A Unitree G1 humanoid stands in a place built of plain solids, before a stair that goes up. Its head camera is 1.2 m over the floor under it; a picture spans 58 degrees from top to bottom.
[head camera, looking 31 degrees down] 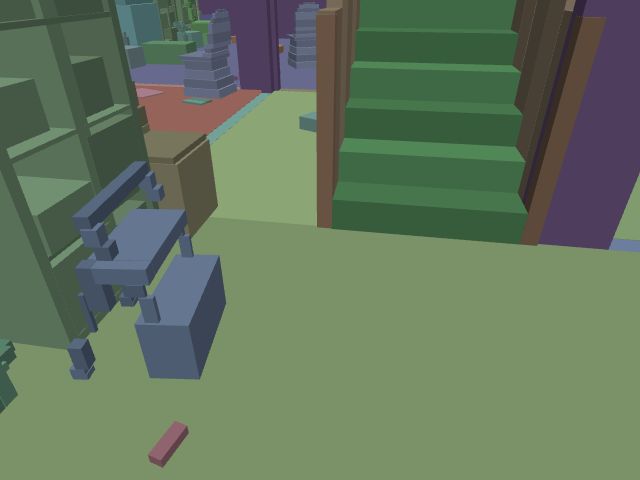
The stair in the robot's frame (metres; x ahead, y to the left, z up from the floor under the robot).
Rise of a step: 0.18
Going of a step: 0.25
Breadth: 1.01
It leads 10 degrees to the right of straight ahead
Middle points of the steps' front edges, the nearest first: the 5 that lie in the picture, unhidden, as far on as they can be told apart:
2.03 -0.56 0.18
2.28 -0.60 0.37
2.53 -0.64 0.55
2.77 -0.69 0.73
3.02 -0.73 0.92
